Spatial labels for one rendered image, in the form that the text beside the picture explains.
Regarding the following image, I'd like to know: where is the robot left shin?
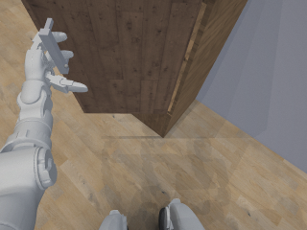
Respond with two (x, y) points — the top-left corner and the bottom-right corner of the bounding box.
(109, 210), (120, 215)

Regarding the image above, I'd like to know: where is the cupboard door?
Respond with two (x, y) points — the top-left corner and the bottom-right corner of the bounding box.
(21, 0), (202, 114)

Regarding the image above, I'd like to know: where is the robot right thigh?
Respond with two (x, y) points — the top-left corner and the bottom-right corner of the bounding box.
(164, 202), (205, 230)

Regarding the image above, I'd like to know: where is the left robot hand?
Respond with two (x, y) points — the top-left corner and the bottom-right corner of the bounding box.
(24, 32), (88, 94)

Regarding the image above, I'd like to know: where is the robot left forearm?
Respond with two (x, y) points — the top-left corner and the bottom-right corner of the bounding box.
(0, 80), (54, 153)

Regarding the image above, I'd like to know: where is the handle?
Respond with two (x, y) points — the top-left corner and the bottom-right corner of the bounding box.
(38, 17), (69, 75)

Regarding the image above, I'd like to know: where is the robot left upper arm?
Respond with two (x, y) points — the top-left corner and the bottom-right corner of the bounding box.
(0, 147), (58, 230)

